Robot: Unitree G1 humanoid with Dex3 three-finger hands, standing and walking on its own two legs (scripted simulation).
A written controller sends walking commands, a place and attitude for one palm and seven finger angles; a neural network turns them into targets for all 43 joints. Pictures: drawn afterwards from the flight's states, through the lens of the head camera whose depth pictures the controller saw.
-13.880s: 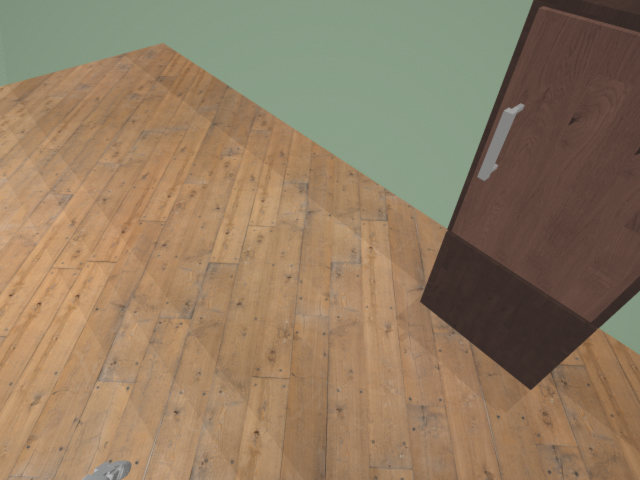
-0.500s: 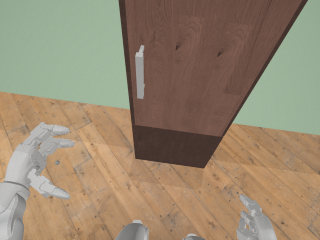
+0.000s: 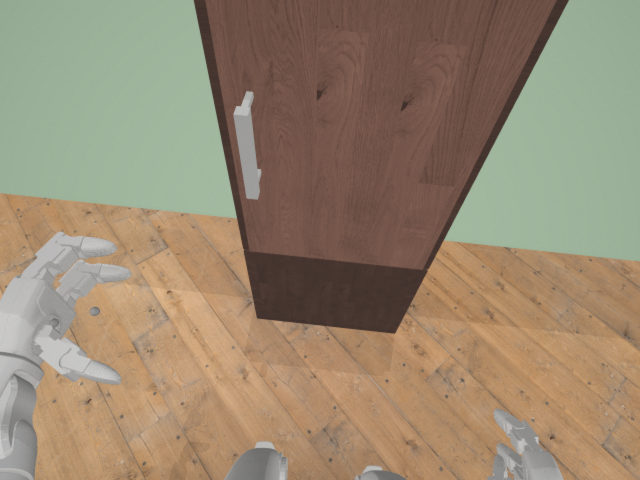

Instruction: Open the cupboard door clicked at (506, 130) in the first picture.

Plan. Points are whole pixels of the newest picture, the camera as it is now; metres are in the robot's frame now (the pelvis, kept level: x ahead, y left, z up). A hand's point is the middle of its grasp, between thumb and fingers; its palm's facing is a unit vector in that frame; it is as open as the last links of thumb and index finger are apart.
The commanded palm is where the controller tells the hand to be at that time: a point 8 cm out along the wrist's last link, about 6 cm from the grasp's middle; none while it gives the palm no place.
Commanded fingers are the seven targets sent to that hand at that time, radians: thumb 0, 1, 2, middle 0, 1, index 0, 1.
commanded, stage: raise the hand with hooked fingers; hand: left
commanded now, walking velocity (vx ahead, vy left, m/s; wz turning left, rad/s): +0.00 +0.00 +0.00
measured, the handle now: (250, 149) +0.58 +0.14 +0.05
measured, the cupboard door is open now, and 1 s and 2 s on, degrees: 0 0 0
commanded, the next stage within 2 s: move the hooked fingers beside the handle in 0.16 s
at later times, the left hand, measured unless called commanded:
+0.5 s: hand (124, 284) +0.33 +0.25 +0.06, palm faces -0.06 -1.00 -0.02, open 14.0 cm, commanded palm +0.31 +0.30 +0.06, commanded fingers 0.00 -0.50 0.30 -0.30 -1.20 -0.30 -1.20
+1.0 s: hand (156, 238) +0.39 +0.24 +0.05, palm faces -0.06 -1.00 -0.01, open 14.0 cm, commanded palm +0.38 +0.28 +0.06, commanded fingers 0.00 -0.50 0.30 -0.30 -1.20 -0.30 -1.20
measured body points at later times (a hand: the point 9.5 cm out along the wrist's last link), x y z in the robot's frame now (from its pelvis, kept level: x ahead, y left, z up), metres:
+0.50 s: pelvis +0.00 +0.00 +0.00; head +0.07 +0.01 +0.44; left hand +0.32 +0.31 +0.06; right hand +0.15 -0.26 -0.09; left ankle +0.05 +0.09 -0.68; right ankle +0.00 -0.09 -0.68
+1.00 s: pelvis +0.01 +0.01 +0.00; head +0.09 +0.03 +0.44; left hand +0.39 +0.29 +0.06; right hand +0.11 -0.25 -0.10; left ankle +0.05 +0.09 -0.68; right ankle +0.00 -0.09 -0.68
